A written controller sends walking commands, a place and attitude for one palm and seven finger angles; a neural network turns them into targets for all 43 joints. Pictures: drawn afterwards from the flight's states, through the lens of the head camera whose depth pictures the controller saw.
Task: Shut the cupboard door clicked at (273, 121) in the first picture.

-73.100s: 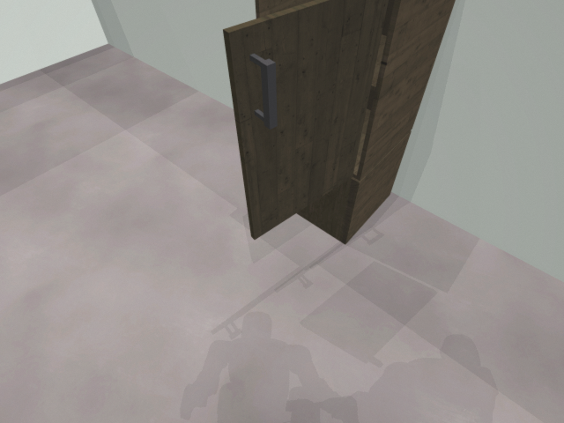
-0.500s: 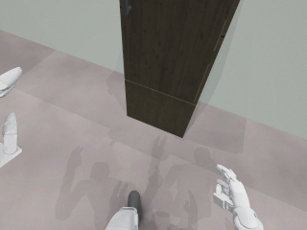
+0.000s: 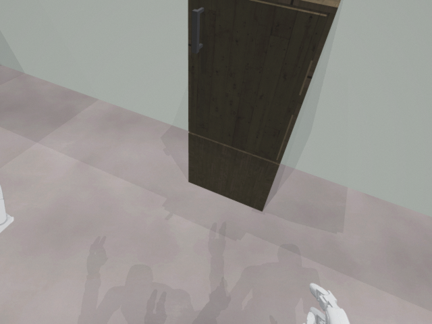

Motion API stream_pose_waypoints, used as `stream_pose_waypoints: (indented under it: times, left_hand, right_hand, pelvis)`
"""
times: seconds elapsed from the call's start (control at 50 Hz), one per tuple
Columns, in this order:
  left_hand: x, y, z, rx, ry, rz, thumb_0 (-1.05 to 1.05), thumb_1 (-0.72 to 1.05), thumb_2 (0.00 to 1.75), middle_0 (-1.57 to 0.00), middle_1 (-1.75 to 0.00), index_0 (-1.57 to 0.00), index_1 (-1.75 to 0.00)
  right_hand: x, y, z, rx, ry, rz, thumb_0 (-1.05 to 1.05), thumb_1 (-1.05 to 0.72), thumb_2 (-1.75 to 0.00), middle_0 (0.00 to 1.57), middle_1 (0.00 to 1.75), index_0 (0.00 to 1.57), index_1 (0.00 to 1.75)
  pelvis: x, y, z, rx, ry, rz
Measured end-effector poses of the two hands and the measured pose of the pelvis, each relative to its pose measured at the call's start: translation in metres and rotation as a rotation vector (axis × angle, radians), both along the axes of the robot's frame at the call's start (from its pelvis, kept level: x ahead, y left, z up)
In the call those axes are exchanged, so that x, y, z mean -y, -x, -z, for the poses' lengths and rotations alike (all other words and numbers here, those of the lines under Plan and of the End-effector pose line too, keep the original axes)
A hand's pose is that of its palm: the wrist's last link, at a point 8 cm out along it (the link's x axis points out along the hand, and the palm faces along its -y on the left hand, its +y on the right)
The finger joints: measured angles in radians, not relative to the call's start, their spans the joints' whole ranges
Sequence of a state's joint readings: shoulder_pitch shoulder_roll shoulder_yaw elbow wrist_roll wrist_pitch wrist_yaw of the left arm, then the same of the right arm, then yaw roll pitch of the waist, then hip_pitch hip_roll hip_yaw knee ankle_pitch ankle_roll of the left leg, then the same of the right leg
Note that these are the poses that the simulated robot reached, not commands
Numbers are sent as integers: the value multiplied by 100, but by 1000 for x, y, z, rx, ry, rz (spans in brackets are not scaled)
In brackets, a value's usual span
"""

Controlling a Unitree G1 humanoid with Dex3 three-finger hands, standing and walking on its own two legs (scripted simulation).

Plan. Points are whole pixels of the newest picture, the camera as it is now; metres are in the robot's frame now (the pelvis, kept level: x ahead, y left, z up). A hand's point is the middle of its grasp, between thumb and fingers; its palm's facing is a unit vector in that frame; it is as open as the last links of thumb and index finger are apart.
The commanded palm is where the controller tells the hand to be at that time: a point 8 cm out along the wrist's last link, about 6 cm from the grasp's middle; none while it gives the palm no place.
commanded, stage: stop stepping back and stand still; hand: left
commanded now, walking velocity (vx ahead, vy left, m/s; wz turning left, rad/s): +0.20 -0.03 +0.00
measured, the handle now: (198, 30) +0.97 +0.10 +0.14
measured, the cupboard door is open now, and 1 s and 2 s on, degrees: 0 0 0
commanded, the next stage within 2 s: let the arm hang, fingers relaxed in 0.86 s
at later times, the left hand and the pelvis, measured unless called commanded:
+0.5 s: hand out of the picture +0.22 +0.31 +0.20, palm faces +0.46 -0.74 -0.50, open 7.4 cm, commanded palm +0.15 +0.34 +0.18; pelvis +0.01 +0.04 +0.00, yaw +1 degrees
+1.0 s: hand out of the picture +0.22 +0.34 +0.14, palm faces +0.40 -0.78 -0.47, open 7.4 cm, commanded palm none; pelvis +0.02 +0.06 +0.00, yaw +1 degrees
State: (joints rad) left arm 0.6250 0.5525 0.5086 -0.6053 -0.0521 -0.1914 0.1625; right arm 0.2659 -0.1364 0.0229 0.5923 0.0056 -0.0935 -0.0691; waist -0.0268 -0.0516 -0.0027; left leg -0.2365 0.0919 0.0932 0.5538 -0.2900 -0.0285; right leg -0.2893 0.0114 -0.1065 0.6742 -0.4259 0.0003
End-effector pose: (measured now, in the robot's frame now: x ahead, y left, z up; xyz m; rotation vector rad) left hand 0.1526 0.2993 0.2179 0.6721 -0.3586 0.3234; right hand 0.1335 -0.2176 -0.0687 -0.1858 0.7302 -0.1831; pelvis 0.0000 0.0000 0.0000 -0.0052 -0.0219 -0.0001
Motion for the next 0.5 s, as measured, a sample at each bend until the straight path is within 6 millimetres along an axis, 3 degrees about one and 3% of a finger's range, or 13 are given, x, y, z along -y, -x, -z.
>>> stream_pose_waypoints:
  times: [0.04,0.08,0.16,0.22,0.26,0.32,0.38,0.44,0.5]
  left_hand:
    - [-5,7,-8,51,-12,-43,1,89,90,-22,-30,-21,-30]
    - [-11,12,-3,56,8,-99,1,89,90,-21,-30,-21,-30]
    - [-23,18,29,-21,151,-196,1,89,90,-21,-30,-21,-30]
    - [-24,16,57,-95,259,-217,1,89,90,-21,-30,-20,-30]
    - [-22,10,64,-98,299,-193,1,89,90,-21,-30,-20,-30]
    - [-18,-1,56,-28,300,-113,1,89,90,-21,-30,-21,-30]
    - [-22,-9,33,69,217,-27,2,89,90,-21,-30,-21,-30]
    - [-32,-15,10,103,99,-4,1,89,90,-22,-30,-21,-30]
    - [-45,-20,2,56,30,-40,1,89,90,-21,-30,-21,-30]
  right_hand:
    - [-4,-1,9,6,-28,-20,1,-90,-89,20,30,20,30]
    - [-5,-3,20,3,-48,-29,1,-90,-89,20,30,20,30]
    - [-2,-1,31,-61,-48,-33,2,-90,-89,20,30,21,30]
    - [2,3,23,-99,-6,-42,2,-90,-89,20,30,20,30]
    - [4,3,16,-112,40,-52,2,-90,-89,20,30,20,30]
    - [6,-3,5,-99,111,-56,2,-90,-89,20,30,20,30]
    - [4,-13,-1,-53,145,-23,2,-90,-89,20,30,20,30]
    - [-7,-23,-6,-9,112,-3,2,-90,-89,20,30,20,30]
    - [-23,-33,-2,13,51,-8,2,-90,-89,20,30,20,30]
  pelvis:
    - [0,1,4,3,2,-1]
    - [-2,3,8,6,13,-8]
    - [-10,2,6,8,3,0]
    - [-13,1,0,11,-13,-2]
    - [-15,1,-2,13,-14,-15]
    - [-21,0,1,16,5,-30]
    - [-31,-4,7,20,21,-24]
    - [-37,-8,5,13,7,-14]
    - [-41,-13,2,1,15,-15]
